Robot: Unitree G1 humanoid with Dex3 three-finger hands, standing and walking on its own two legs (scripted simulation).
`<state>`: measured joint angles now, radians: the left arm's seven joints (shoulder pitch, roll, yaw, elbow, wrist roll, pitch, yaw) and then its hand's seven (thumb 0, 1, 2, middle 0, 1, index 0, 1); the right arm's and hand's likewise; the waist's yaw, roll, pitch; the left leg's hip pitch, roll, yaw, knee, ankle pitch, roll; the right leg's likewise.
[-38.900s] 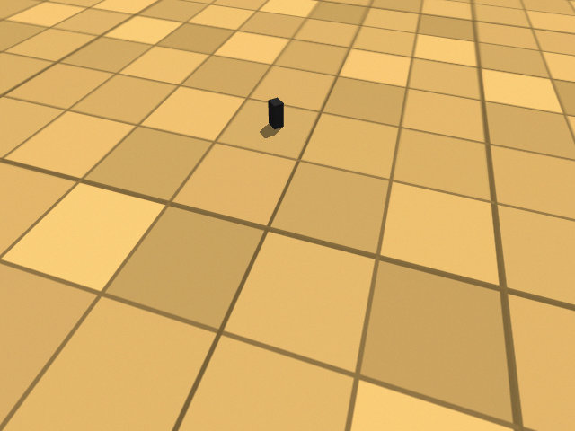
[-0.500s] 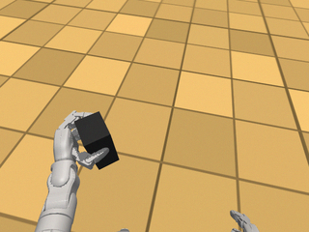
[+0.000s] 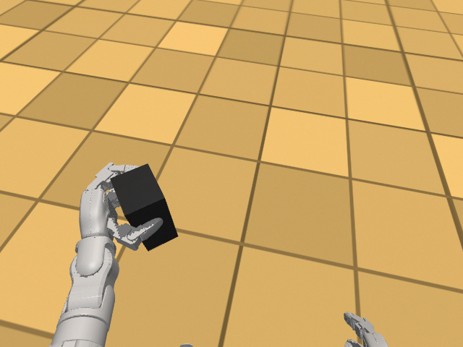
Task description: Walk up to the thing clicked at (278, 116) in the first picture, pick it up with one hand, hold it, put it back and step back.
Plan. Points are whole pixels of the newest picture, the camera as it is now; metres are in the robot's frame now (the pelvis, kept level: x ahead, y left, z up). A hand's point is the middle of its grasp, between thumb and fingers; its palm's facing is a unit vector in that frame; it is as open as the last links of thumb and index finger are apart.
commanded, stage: hold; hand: left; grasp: from the side
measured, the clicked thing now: (147, 210) +0.36 +0.16 +0.02
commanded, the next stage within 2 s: crouch in 0.12 s
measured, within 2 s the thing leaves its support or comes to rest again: neither
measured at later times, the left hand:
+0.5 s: hand (137, 218) +0.35 +0.18 +0.01, palm faces +0.21 -0.98 +0.01, open 11.1 cm
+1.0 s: hand (150, 246) +0.40 +0.21 -0.24, palm faces +0.28 -0.96 -0.02, open 11.2 cm
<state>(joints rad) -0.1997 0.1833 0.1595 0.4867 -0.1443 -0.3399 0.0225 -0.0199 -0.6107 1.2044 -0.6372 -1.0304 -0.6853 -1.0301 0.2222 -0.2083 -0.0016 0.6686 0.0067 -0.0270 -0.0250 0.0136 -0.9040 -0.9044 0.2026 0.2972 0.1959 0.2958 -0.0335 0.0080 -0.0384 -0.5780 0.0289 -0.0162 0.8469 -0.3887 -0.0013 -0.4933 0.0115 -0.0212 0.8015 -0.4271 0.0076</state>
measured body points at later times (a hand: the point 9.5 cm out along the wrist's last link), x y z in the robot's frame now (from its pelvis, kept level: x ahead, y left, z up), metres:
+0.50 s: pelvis -0.01 +0.00 -0.01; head +0.06 +0.02 +0.43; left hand +0.33 +0.23 +0.01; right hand +0.12 -0.24 -0.12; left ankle +0.02 +0.12 -0.70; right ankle -0.01 -0.13 -0.70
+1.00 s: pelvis -0.05 +0.00 -0.20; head +0.14 +0.03 +0.20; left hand +0.38 +0.26 -0.23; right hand +0.05 -0.26 -0.33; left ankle +0.02 +0.12 -0.70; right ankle -0.01 -0.13 -0.70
